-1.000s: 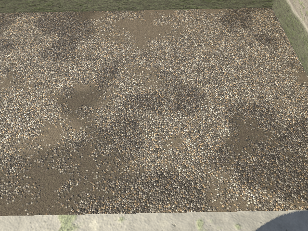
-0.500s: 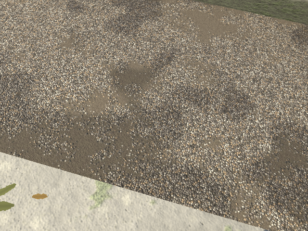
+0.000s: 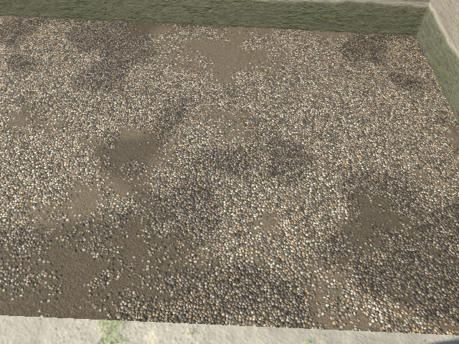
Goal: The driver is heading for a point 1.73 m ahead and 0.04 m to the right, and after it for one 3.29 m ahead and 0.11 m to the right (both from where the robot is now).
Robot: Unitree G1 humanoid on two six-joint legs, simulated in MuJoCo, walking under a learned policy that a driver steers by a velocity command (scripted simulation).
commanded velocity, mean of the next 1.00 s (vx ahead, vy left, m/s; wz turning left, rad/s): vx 0.41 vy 0.00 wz -0.02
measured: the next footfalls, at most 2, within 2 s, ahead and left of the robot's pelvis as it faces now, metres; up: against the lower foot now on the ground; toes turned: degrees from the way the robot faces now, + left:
right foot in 0.30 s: +0.19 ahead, -0.19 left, +0.00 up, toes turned -13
left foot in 0.80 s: +0.40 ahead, -0.03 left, +0.00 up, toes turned -4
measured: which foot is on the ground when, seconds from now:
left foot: down 0.00-0.30, up 0.32-0.78, down 0.80-1.00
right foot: up 0.00-0.28, down 0.30-0.82, up 0.84-1.00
